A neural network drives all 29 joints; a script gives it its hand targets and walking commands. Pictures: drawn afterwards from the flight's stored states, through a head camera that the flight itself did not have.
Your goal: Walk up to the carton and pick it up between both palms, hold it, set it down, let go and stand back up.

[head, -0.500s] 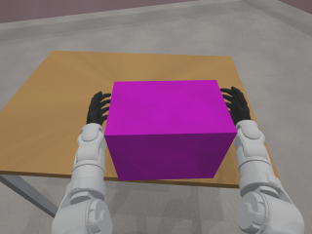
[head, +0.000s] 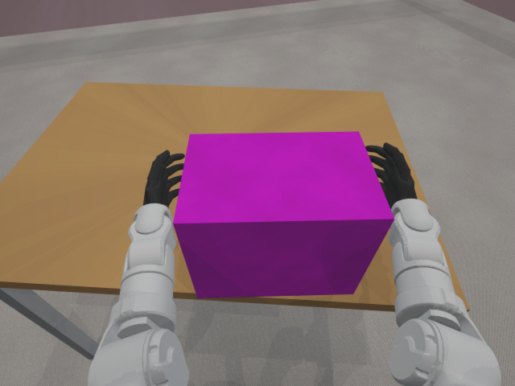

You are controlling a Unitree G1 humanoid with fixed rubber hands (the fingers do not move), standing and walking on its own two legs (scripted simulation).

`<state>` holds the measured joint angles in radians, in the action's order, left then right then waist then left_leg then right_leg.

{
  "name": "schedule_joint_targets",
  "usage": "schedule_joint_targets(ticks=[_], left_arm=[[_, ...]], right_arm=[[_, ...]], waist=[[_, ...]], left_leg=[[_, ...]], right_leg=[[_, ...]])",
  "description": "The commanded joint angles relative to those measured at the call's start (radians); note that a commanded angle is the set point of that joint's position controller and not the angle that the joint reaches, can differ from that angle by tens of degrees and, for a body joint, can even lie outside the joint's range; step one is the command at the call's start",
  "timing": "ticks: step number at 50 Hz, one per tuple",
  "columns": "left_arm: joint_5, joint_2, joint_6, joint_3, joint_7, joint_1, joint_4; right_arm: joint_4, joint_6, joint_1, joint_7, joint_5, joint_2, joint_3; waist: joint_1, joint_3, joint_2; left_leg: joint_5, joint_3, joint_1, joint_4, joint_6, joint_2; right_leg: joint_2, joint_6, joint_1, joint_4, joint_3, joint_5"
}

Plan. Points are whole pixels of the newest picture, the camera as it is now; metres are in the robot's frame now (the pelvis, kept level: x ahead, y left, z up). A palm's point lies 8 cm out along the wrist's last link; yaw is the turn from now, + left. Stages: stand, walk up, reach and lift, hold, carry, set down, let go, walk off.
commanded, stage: set down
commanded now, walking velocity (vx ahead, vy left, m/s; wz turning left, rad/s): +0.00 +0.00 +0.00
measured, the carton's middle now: (275, 217) +0.41 +0.01 +0.03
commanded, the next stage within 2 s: none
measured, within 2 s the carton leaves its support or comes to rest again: neither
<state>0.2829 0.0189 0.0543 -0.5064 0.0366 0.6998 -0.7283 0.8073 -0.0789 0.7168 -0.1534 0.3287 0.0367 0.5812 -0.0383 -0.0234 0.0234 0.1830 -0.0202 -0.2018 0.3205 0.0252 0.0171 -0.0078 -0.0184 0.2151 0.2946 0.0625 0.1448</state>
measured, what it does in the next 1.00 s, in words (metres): stands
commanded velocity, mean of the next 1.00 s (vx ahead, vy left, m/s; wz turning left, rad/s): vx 0.00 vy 0.00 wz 0.00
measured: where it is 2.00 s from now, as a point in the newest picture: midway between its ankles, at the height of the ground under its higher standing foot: outside the picture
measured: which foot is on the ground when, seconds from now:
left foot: down 0.00-1.00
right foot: down 0.00-1.00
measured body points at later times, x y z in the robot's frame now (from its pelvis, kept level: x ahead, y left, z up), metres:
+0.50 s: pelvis +0.01 +0.00 -0.02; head +0.05 +0.00 +0.43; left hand +0.44 +0.21 +0.07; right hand +0.47 -0.20 +0.09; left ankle -0.01 +0.10 -0.75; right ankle +0.00 -0.10 -0.75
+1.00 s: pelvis -0.01 -0.03 -0.01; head +0.03 -0.02 +0.43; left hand +0.43 +0.24 +0.14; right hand +0.47 -0.23 +0.16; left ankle -0.01 +0.10 -0.75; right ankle +0.00 -0.10 -0.75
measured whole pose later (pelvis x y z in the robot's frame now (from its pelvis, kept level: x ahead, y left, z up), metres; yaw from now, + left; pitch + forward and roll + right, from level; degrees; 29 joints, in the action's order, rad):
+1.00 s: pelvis -0.01 -0.03 -0.01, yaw +1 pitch +16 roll +0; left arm -0.36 -0.43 0.08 0.03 -0.01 0.88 -0.94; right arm 1.06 0.02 1.00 -0.02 -0.54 0.48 -0.21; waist -0.05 -0.21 0.01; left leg 0.21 0.01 -0.55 0.48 -0.01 -0.02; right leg -0.04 -0.06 0.55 0.44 0.09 0.16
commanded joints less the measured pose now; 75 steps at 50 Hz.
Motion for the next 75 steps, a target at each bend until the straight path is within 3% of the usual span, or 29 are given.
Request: schedule_joint_targets(ticks=[1,6,10,15,19,21,25,26,27,30,32,36,38,41,42,45,46,47,49,50,52,56,59,61,63,67,70,71,75], left_arm=[[0.011,0.221,-0.007,0.175,0.046,0.412,-0.024],[-0.041,0.031,-0.034,0.195,-0.01,0.412,-0.021],[-0.187,-0.143,-0.073,0.299,-0.093,0.496,-0.09],[-0.417,-0.308,-0.171,0.43,-0.183,0.607,-0.259],[-0.509,-0.389,-0.223,0.482,-0.179,0.591,-0.347],[-0.52,-0.408,-0.227,0.485,-0.151,0.533,-0.323],[-0.538,-0.436,-0.206,0.514,-0.092,0.524,-0.36],[-0.554,-0.427,-0.218,0.528,-0.08,0.539,-0.36],[-0.56,-0.476,-0.227,0.528,-0.08,0.567,-0.279],[-0.587,-0.478,-0.225,0.561,-0.083,0.563,-0.224],[-0.601,-0.492,-0.216,0.571,-0.071,0.587,-0.223],[-0.641,-0.532,-0.201,0.586,-0.061,0.62,-0.147],[-0.653,-0.598,-0.177,0.554,-0.072,0.644,-0.009],[-0.646,-0.606,-0.097,0.555,-0.058,0.581,-0.134],[-0.66,-0.625,-0.076,0.538,-0.055,0.614,-0.044],[-0.651,-0.652,-0.037,0.486,-0.052,0.604,-0.069],[-0.651,-0.649,-0.031,0.475,-0.048,0.62,-0.075],[-0.633,-0.664,-0.016,0.476,-0.047,0.621,-0.017],[-0.632,-0.665,0.027,0.481,-0.044,0.672,-0.092],[-0.639,-0.645,0.045,0.512,-0.047,0.673,-0.081],[-0.652,-0.666,0.092,0.505,-0.061,0.719,-0.055],[-0.73,-0.651,0.131,0.604,-0.062,0.813,-0.174],[-0.731,-0.668,0.144,0.602,-0.073,0.852,-0.214],[-0.734,-0.692,0.181,0.571,-0.086,0.867,-0.055],[-0.709,-0.717,0.231,0.541,-0.089,0.855,-0.041],[-0.654,-0.709,0.303,0.493,-0.078,0.839,-0.047],[-0.639,-0.695,0.353,0.449,-0.074,0.777,0.087],[-0.614,-0.696,0.364,0.439,-0.064,0.747,0.007],[-0.589,-0.666,0.398,0.458,-0.057,0.703,0.112]], right_arm=[[0.0,-0.006,0.354,-0.059,0.011,-0.241,-0.232],[0.061,-0.012,0.346,0.0,-0.048,-0.028,-0.227],[0.122,-0.023,0.423,0.062,-0.209,0.152,-0.315],[0.182,-0.065,0.614,0.123,-0.45,0.272,-0.486],[0.28,-0.099,0.667,0.143,-0.625,0.444,-0.606],[0.323,-0.122,0.628,0.155,-0.684,0.504,-0.644],[0.443,-0.14,0.604,0.141,-0.756,0.572,-0.703],[0.48,-0.148,0.586,0.137,-0.766,0.539,-0.725],[0.419,-0.155,0.596,0.128,-0.785,0.558,-0.738],[0.404,-0.16,0.606,0.102,-0.841,0.594,-0.751],[0.376,-0.162,0.595,0.096,-0.842,0.586,-0.754],[0.216,-0.142,0.682,0.094,-0.865,0.605,-0.764],[0.116,-0.11,0.694,0.101,-0.885,0.661,-0.733],[0.249,-0.023,0.675,0.101,-0.905,0.647,-0.781],[0.145,-0.009,0.688,0.108,-0.889,0.657,-0.774],[0.098,0.024,0.711,0.124,-0.898,0.648,-0.772],[0.076,0.04,0.73,0.134,-0.88,0.639,-0.748],[0.058,0.057,0.709,0.142,-0.871,0.647,-0.745],[0.149,0.097,0.734,0.151,-0.856,0.648,-0.722],[0.186,0.122,0.71,0.145,-0.859,0.648,-0.725],[0.125,0.166,0.777,0.146,-0.856,0.663,-0.694],[0.195,0.24,0.819,0.125,-0.846,0.622,-0.686],[0.147,0.27,0.875,0.122,-0.829,0.636,-0.65],[0.008,0.282,0.897,0.122,-0.848,0.679,-0.633],[0.046,0.318,0.867,0.131,-0.837,0.689,-0.622],[0.128,0.377,0.839,0.127,-0.836,0.664,-0.637],[0.029,0.385,0.805,0.124,-0.863,0.691,-0.63],[0.108,0.388,0.775,0.123,-0.858,0.673,-0.652],[0.033,0.396,0.735,0.11,-0.844,0.694,-0.624]], waist=[[0.006,-0.281,-0.009],[0.002,-0.277,-0.012],[0.005,-0.367,-0.045],[-0.039,-0.689,-0.042],[-0.055,-0.849,-0.055],[-0.033,-0.884,-0.045],[-0.035,-0.7,0.004],[-0.002,-0.645,-0.002],[-0.03,-0.659,-0.01],[-0.015,-0.736,-0.052],[0.007,-0.726,-0.045],[-0.019,-0.838,-0.003],[-0.012,-0.934,-0.027],[-0.018,-0.79,-0.015],[-0.032,-0.833,0.013],[-0.036,-0.854,0.051],[-0.007,-0.842,0.089],[-0.01,-0.867,0.057],[0.01,-0.745,0.029],[-0.006,-0.697,0.003],[-0.005,-0.686,0.009],[0.017,-0.575,-0.022],[0.017,-0.649,-0.045],[-0.006,-0.815,-0.055],[0.022,-0.798,-0.023],[-0.001,-0.678,-0.032],[0.007,-0.704,-0.035],[0.027,-0.62,-0.044],[0.015,-0.543,-0.038]], left_leg=[[-0.209,-0.055,0.01,-0.038,-0.035,-0.017],[-0.179,-0.056,0.001,-0.032,-0.035,-0.03],[-0.146,-0.042,-0.03,0.002,-0.034,-0.032],[-0.263,-0.043,-0.125,0.13,-0.063,-0.042],[-0.558,0.004,-0.057,0.255,-0.1,-0.065],[-0.68,0.015,-0.013,0.309,-0.125,-0.066],[-0.591,0.029,-0.029,0.282,-0.112,-0.056],[-0.538,0.04,-0.054,0.27,-0.098,-0.063],[-0.528,0.018,-0.045,0.26,-0.107,-0.046],[-0.589,0.028,-0.038,0.263,-0.114,-0.05],[-0.541,0.036,-0.08,0.249,-0.096,-0.042],[-0.405,0.018,-0.244,0.207,-0.071,-0.02],[-0.407,0.014,-0.236,0.202,-0.074,-0.006],[-0.294,0.023,-0.295,0.179,-0.043,-0.006],[-0.288,0.017,-0.301,0.156,-0.035,-0.008],[-0.306,0.007,-0.353,0.153,-0.029,0.011],[-0.268,0.008,-0.378,0.149,-0.036,0.009],[-0.278,-0.004,-0.358,0.136,-0.038,0.008],[-0.217,0.01,-0.349,0.113,-0.044,0.006],[-0.211,0.013,-0.303,0.1,-0.038,-0.001],[-0.176,0.005,-0.253,0.083,-0.031,-0.011],[-0.045,0.016,-0.255,0.077,-0.015,-0.022],[-0.051,0.009,-0.272,0.076,-0.014,-0.016],[-0.166,-0.002,-0.221,0.083,-0.026,-0.009],[-0.217,0.015,-0.209,0.086,-0.038,-0.01],[-0.198,0.023,-0.231,0.045,-0.034,-0.014],[-0.332,0.028,-0.11,0.067,-0.05,-0.012],[-0.325,0.034,-0.09,0.068,-0.06,-0.012],[-0.294,0.031,-0.059,0.04,-0.06,-0.012]], right_leg=[[0.01,0.035,-0.184,-0.01,0.02,-0.107],[0.009,0.032,-0.176,-0.008,0.019,-0.096],[0.005,0.011,-0.123,0.01,-0.007,-0.076],[-0.006,-0.007,-0.05,0.09,-0.029,-0.189],[-0.037,0.001,0.021,0.163,-0.019,-0.374],[-0.046,0.012,0.016,0.187,-0.016,-0.499],[-0.063,0.033,0.08,0.185,0.002,-0.399],[-0.043,0.018,0.093,0.172,-0.003,-0.39],[-0.048,0.03,0.066,0.182,0.01,-0.377],[-0.041,0.026,0.047,0.192,-0.007,-0.437],[-0.025,0.03,0.028,0.19,-0.003,-0.49],[-0.014,0.055,-0.13,0.227,-0.032,-0.546],[-0.005,0.056,-0.198,0.24,-0.05,-0.603],[0.0,0.064,-0.194,0.22,-0.065,-0.489],[0.003,0.063,-0.226,0.205,-0.07,-0.491],[0.011,0.066,-0.322,0.233,-0.094,-0.622],[0.008,0.072,-0.333,0.233,-0.091,-0.622],[0.014,0.073,-0.375,0.238,-0.093,-0.671],[0.013,0.07,-0.311,0.207,-0.08,-0.537],[0.004,0.061,-0.25,0.178,-0.078,-0.415],[0.001,0.054,-0.192,0.138,-0.072,-0.315],[0.012,0.013,-0.056,0.095,-0.07,-0.065],[0.024,0.0,-0.087,0.109,-0.084,-0.071],[0.018,0.007,-0.171,0.128,-0.088,-0.21],[0.007,0.016,-0.209,0.129,-0.073,-0.291],[-0.004,0.026,-0.239,0.097,-0.08,-0.305],[-0.019,0.019,-0.274,0.1,-0.068,-0.435],[-0.019,0.018,-0.242,0.089,-0.064,-0.406],[-0.021,0.01,-0.25,0.06,-0.06,-0.327]])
